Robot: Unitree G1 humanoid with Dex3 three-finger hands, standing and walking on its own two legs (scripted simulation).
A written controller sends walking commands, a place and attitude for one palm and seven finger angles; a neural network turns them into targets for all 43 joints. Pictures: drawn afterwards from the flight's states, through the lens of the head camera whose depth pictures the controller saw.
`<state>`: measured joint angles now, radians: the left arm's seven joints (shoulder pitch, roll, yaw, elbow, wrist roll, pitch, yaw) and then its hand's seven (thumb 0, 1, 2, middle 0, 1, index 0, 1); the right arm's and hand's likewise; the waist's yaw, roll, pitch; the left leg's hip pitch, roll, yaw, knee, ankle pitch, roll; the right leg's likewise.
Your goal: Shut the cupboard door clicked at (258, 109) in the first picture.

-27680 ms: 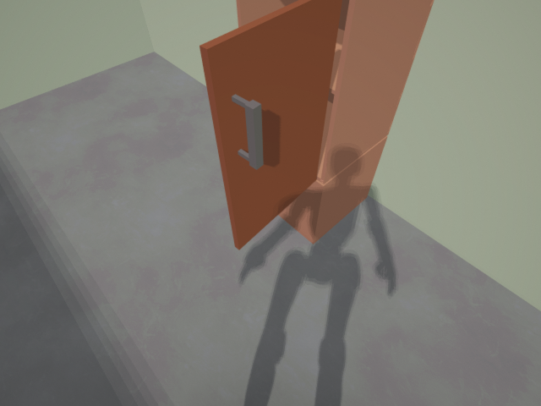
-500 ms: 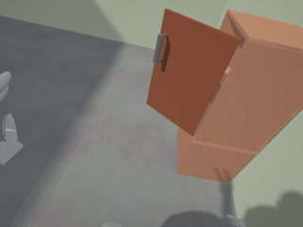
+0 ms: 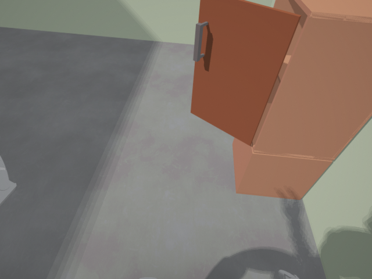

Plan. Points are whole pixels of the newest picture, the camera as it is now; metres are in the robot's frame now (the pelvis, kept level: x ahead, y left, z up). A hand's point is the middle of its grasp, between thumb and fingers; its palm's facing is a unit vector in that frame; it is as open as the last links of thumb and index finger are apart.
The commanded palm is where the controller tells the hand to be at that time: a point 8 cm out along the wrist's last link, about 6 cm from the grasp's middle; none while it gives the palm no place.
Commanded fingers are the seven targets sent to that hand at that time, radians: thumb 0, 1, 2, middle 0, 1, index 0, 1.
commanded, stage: let the arm hang, fingers relaxed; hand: left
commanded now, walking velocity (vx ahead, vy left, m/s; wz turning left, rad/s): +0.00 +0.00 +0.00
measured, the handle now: (200, 41) +0.98 +0.02 +0.09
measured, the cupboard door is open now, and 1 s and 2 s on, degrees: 56 56 56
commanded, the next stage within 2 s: look to check the result in 1.10 s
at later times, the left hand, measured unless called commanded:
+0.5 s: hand out of the picture +0.06 +0.18 -0.16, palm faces +0.10 -0.97 -0.20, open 7.0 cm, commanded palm none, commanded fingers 0.00 0.90 0.90 -0.20 -0.30 -0.20 -0.30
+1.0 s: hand out of the picture -0.01 +0.15 -0.16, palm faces +0.06 -0.99 -0.14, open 7.3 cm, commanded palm none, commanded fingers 0.00 0.90 0.90 -0.20 -0.30 -0.20 -0.30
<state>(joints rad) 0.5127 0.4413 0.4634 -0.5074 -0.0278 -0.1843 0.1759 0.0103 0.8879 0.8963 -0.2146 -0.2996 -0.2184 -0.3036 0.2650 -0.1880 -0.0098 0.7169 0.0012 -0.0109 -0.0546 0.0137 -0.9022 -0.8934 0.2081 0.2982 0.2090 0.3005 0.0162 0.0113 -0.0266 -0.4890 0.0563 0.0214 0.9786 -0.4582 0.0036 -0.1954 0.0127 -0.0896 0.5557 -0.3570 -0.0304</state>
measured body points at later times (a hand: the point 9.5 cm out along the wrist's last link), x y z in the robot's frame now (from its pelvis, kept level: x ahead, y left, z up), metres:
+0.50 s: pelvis +0.01 -0.01 +0.00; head +0.03 +0.01 +0.45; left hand +0.05 +0.24 -0.15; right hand +0.05 -0.24 -0.14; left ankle -0.02 +0.08 -0.73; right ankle +0.04 -0.13 -0.73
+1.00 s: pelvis +0.01 +0.00 +0.02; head +0.01 +0.00 +0.47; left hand -0.01 +0.20 -0.15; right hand +0.00 -0.21 -0.14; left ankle -0.02 +0.08 -0.73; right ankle +0.04 -0.13 -0.73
